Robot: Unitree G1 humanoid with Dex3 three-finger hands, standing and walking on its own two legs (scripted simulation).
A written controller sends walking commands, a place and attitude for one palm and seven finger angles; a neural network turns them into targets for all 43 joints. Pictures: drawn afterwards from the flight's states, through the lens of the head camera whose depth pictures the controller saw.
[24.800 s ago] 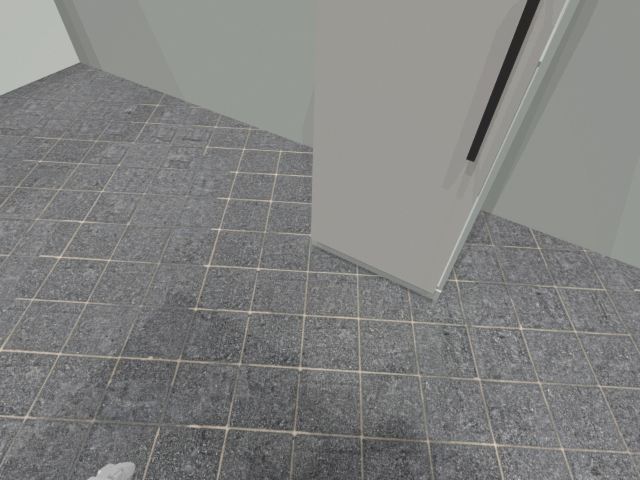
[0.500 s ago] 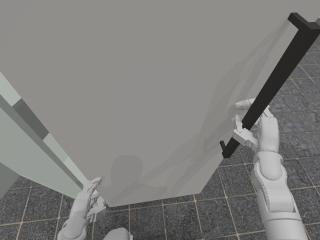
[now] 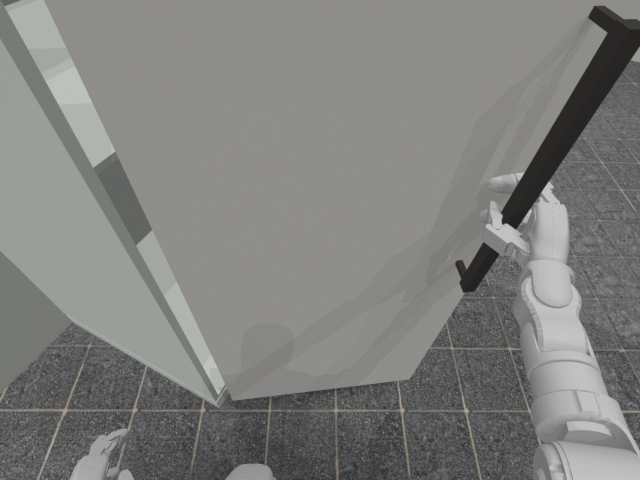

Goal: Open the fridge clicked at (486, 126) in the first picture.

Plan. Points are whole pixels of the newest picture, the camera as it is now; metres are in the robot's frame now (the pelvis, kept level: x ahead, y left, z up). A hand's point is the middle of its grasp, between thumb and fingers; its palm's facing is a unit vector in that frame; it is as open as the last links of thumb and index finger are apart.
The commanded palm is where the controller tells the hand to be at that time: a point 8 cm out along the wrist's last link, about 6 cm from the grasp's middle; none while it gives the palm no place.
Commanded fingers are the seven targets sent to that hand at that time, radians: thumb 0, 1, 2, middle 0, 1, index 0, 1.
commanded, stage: stop walking and hold the door back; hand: right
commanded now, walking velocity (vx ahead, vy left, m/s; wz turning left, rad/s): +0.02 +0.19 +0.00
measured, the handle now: (515, 189) +0.45 -0.19 +0.14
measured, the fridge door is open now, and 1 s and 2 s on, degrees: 56 56 56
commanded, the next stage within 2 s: loosen the grip on the handle in 0.70 s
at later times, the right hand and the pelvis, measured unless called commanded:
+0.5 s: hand (496, 239) +0.40 -0.17 +0.10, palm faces +0.14 +0.97 -0.18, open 5.3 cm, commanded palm +0.37 -0.22 +0.10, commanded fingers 0.00 -0.90 -0.90 0.45 1.40 0.45 1.40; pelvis +0.00 -0.01 +0.01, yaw +3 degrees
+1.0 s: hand (508, 225) +0.42 -0.19 +0.11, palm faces +0.14 +0.97 -0.17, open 7.2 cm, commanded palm +0.36 -0.23 +0.12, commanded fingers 0.00 0.43 -0.26 0.44 1.38 0.44 1.38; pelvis -0.01 +0.00 +0.01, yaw +3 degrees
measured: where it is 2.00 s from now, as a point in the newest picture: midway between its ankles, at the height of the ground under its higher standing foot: outside the picture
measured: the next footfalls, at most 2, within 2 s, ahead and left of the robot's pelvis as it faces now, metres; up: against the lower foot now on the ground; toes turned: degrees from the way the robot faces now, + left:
none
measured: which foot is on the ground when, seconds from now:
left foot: down 0.00-1.00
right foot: down 0.00-1.00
